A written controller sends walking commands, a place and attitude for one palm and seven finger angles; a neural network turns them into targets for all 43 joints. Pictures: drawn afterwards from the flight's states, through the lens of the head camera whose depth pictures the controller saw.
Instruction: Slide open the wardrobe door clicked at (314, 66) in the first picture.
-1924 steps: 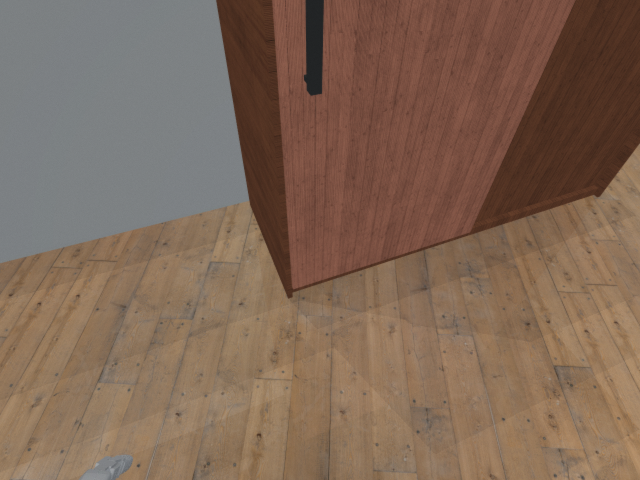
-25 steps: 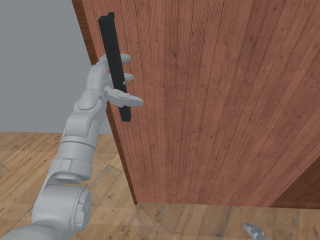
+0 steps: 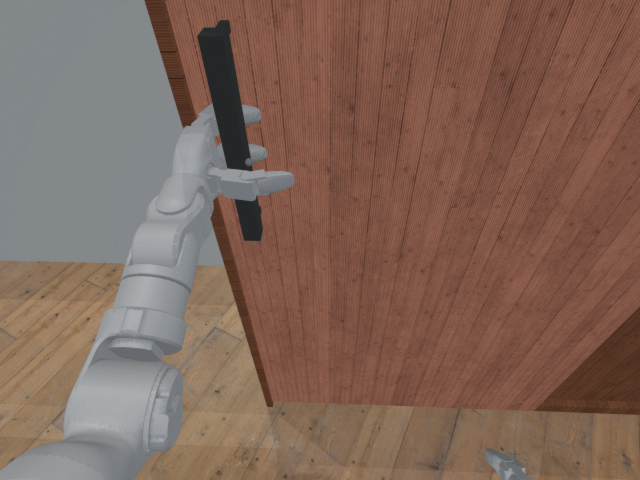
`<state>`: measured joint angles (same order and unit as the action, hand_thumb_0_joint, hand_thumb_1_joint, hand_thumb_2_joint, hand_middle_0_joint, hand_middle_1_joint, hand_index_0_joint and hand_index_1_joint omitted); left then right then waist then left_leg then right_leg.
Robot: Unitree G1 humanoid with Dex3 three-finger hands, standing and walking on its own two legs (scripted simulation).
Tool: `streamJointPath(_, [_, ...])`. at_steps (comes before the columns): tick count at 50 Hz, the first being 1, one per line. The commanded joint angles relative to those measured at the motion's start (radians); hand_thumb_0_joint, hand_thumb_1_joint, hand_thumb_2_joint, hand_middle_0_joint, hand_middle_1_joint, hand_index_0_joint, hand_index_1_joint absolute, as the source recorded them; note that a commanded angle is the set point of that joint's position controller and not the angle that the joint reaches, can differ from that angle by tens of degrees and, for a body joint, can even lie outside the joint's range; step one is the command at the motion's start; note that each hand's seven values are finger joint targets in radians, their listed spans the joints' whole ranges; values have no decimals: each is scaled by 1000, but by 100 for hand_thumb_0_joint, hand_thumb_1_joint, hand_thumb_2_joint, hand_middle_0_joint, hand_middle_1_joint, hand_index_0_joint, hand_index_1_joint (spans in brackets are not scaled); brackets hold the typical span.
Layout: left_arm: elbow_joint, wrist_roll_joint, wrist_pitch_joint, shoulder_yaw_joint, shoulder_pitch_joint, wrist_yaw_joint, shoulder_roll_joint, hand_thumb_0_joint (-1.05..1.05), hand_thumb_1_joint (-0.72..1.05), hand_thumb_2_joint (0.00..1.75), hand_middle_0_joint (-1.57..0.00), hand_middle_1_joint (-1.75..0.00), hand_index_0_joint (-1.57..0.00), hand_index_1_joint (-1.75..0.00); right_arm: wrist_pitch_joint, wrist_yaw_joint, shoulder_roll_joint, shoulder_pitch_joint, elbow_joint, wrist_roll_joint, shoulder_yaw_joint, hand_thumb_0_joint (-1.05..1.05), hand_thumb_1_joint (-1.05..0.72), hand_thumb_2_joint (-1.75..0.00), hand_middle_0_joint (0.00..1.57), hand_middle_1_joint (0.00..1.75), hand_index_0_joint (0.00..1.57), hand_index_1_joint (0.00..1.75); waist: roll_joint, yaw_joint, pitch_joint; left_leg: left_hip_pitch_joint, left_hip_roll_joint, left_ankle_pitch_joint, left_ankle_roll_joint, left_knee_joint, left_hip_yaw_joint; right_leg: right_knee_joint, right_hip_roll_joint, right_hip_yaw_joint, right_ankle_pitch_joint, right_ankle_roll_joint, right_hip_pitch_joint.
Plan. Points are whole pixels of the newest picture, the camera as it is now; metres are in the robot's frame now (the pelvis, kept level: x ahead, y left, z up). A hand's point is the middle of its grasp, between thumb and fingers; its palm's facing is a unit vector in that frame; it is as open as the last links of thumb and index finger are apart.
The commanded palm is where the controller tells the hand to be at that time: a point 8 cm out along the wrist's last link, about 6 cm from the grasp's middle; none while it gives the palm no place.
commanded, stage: grip the handle and tug to test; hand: left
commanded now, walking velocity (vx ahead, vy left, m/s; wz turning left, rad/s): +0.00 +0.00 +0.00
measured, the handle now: (240, 145) +0.47 +0.12 +0.20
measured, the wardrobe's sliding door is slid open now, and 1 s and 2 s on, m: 0.00 0.00 0.00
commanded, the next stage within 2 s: tug the door sideways, standing still in 1.12 s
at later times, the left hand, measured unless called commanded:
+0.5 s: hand (250, 164) +0.43 +0.10 +0.21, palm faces -0.02 -1.00 +0.02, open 5.7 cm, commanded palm +0.40 +0.16 +0.21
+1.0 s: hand (251, 165) +0.43 +0.10 +0.21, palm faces -0.01 -1.00 +0.02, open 5.8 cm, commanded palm +0.38 +0.16 +0.21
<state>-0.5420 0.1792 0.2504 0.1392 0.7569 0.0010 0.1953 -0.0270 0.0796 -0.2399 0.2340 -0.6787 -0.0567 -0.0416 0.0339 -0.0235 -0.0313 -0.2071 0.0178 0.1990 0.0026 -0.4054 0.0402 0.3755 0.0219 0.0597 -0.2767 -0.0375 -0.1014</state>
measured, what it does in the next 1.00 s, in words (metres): stands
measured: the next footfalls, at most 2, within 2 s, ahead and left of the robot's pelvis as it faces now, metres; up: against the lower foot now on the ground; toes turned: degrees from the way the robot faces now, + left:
none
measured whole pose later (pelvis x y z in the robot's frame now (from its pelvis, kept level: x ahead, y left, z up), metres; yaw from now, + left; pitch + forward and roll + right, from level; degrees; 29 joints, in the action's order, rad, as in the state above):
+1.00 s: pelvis +0.01 +0.00 +0.00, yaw -2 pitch +0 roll +1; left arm -0.35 0.18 0.30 0.18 0.60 -0.01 0.20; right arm -0.06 0.06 -0.25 0.23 -0.63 -0.06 -0.04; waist 0.04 -0.04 -0.05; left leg -0.17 0.03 0.21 0.00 -0.38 0.07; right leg 0.36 0.03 0.03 -0.28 -0.04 -0.08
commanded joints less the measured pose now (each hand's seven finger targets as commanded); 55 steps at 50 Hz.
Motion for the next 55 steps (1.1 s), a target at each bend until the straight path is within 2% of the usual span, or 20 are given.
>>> streamJointPath(1, [210,-3,-71,56,480,1,176,0,25,62,-38,-131,-38,-131,41,6,-129,-78,135,3,48,0,-90,-90,20,30,20,30,-71,3,-285,194,-19,-278,52,-9,-31,-37,-9,-37,395,18,-7])
streamJointPath(5, [250,1,-73,22,490,5,130,0,43,70,-40,-133,-40,-133,47,4,-121,-84,142,1,48,0,-90,-90,20,30,20,30,-63,-4,-299,210,-19,-295,52,-16,-30,-32,-4,-35,414,18,-18])
streamJointPath(7, [260,4,-74,38,494,3,159,0,53,74,-41,-135,-41,-135,44,6,-128,-80,142,2,49,0,-90,-90,20,30,20,30,-83,-4,-306,205,-17,-299,53,-11,-33,-31,-5,-33,417,18,-3])
streamJointPath(11, [270,0,-70,18,504,-3,132,0,71,82,-43,-137,-43,-137,44,5,-125,-85,140,1,49,0,-90,-90,20,30,20,30,-57,-7,-292,218,-17,-303,51,-14,-31,-32,-6,-32,408,17,-15])
streamJointPath(14, [324,-1,-77,20,509,-10,132,0,85,88,-44,-139,-44,-139,50,1,-121,-89,145,2,49,0,-90,-90,20,30,20,30,-40,-3,-326,241,-17,-339,51,-22,-34,-24,-1,-33,437,13,-13])
streamJointPath(15, [321,1,-75,45,483,-13,148,0,90,90,-45,-140,-45,-140,50,1,-122,-87,145,5,51,0,-90,-90,20,30,20,30,-65,5,-345,243,-17,-353,50,-23,-35,-20,0,-32,454,13,2])
streamJointPath(17, [313,5,-70,55,447,-12,160,0,90,90,-45,-140,-45,-140,43,1,-123,-94,147,4,50,0,-90,-90,20,30,20,30,-78,10,-326,224,-16,-347,50,-16,-30,-24,-3,-33,462,16,15])
streamJointPath(18, [305,7,-63,37,438,-8,137,0,90,90,-45,-140,-45,-140,42,1,-123,-95,149,4,48,0,-90,-90,20,30,20,30,-98,7,-318,216,-18,-340,52,-16,-28,-23,-2,-31,464,18,17])
streamJointPath(21, [286,-2,-53,44,454,-8,157,0,90,90,-45,-140,-45,-140,36,4,-127,-93,143,2,49,0,-90,-90,20,30,20,30,-93,2,-280,206,-17,-310,51,-10,-27,-34,-5,-31,430,18,3])
streamJointPath(22, [302,-2,-52,25,472,-7,139,0,90,90,-45,-140,-45,-140,36,3,-122,-103,149,1,45,0,-90,-90,20,30,20,30,-63,-1,-270,208,-16,-301,51,-8,-28,-36,-5,-34,417,18,-15])
streamJointPath(24, [279,-3,-44,40,464,-8,154,0,90,90,-45,-140,-45,-140,35,6,-123,-101,144,2,45,0,-90,-90,20,30,20,30,-83,-3,-264,204,-16,-285,53,-9,-27,-41,-4,-36,404,19,-22])
streamJointPath(31, [282,-1,-45,54,448,-4,165,0,90,90,-45,-140,-45,-140,29,7,-123,-98,149,4,46,0,-90,-90,20,30,20,30,-69,7,-299,209,-19,-317,50,-10,-28,-32,-8,-35,438,17,12])
streamJointPath(35, [291,3,-47,52,465,0,168,0,90,90,-45,-140,-45,-140,29,7,-122,-100,148,5,44,0,-90,-90,20,30,20,30,-73,-1,-300,204,-20,-302,52,-12,-23,-35,-8,-39,442,20,5])
streamJointPath(39, [337,10,-50,53,382,5,148,0,90,90,-45,-140,-45,-140,30,2,-119,-117,170,2,45,0,-90,-90,20,30,20,30,-88,19,-317,206,-22,-338,53,-12,-20,-26,-8,-35,493,20,41])
streamJointPath(42, [391,10,-51,55,353,7,156,0,90,90,-45,-140,-45,-140,28,-3,-121,-125,181,2,46,0,-90,-90,20,30,20,30,-64,26,-333,220,-21,-364,53,-11,-18,-21,-8,-36,519,18,54])
streamJointPath(45, [419,18,-37,79,279,13,167,0,90,90,-45,-140,-45,-140,25,-7,-122,-132,189,1,46,0,-90,-90,20,30,20,30,-105,35,-331,207,-22,-375,52,-11,-13,-17,-9,-33,566,24,77])
streamJointPath(46, [437,18,-37,104,236,12,191,0,90,90,-45,-140,-45,-140,20,-7,-127,-136,198,2,49,0,-90,-90,20,30,20,30,-102,50,-340,204,-23,-391,52,-8,-12,-13,-11,-32,579,21,103])
streamJointPath(48, [519,19,-32,82,207,19,165,0,90,90,-45,-140,-45,-140,21,-10,-118,-156,215,-1,48,0,-90,-90,20,30,20,30,-77,49,-362,220,-24,-426,53,-16,-5,-3,-13,-35,633,23,111])
streamJointPath(50, [560,20,-19,76,131,22,149,0,90,90,-45,-140,-45,-140,20,-16,-115,-165,224,0,45,0,-90,-90,20,30,20,30,-78,57,-356,221,-23,-453,51,-18,-3,4,-12,-30,669,25,114])
streamJointPath(55, [714,25,18,108,-29,30,176,0,90,90,-45,-140,-45,-140,8,-26,-116,-192,259,0,43,0,-90,-90,20,30,20,30,-82,80,-374,210,-21,-515,49,-27,3,29,-25,-33,801,35,158])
